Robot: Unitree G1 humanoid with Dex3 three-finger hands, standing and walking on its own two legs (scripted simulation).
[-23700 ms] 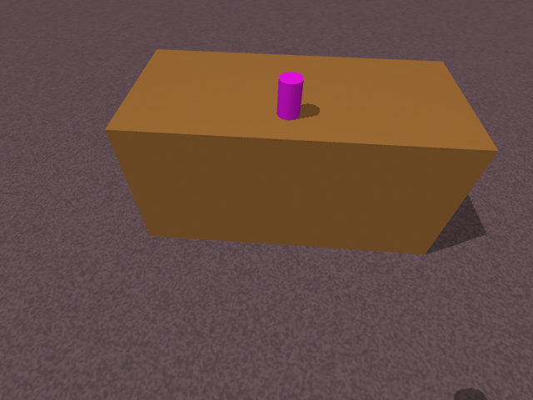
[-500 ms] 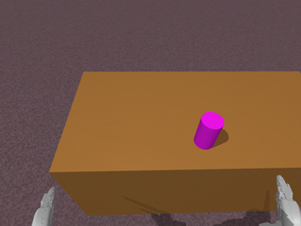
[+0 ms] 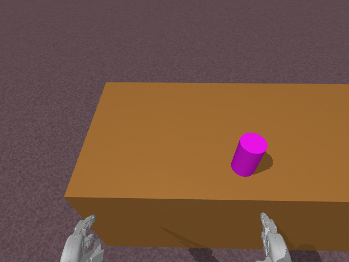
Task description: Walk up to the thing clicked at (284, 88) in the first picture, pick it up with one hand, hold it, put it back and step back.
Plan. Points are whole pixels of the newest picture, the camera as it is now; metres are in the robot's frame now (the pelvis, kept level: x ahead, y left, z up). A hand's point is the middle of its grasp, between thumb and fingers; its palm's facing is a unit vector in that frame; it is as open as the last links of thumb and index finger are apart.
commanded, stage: home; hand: right
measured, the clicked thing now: (247, 155) +0.45 -0.23 -0.10
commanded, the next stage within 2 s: none
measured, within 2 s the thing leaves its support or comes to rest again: neither
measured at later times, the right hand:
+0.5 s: hand out of the picture +0.10 -0.25 -0.13, palm faces -0.06 +0.92 -0.38, open 17.4 cm
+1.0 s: hand out of the picture +0.07 -0.26 -0.14, palm faces -0.09 +0.93 -0.36, open 17.2 cm
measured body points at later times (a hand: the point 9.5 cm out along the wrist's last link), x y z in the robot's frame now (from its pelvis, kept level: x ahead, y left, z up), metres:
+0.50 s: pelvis +0.01 +0.00 +0.01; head +0.00 +0.01 +0.46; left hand +0.09 +0.30 -0.12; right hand +0.10 -0.30 -0.11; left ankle +0.00 +0.13 -0.73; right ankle +0.02 -0.14 -0.73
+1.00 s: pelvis +0.00 -0.01 +0.02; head +0.00 +0.00 +0.47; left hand +0.05 +0.29 -0.12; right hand +0.07 -0.30 -0.12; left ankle +0.00 +0.13 -0.73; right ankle +0.02 -0.14 -0.73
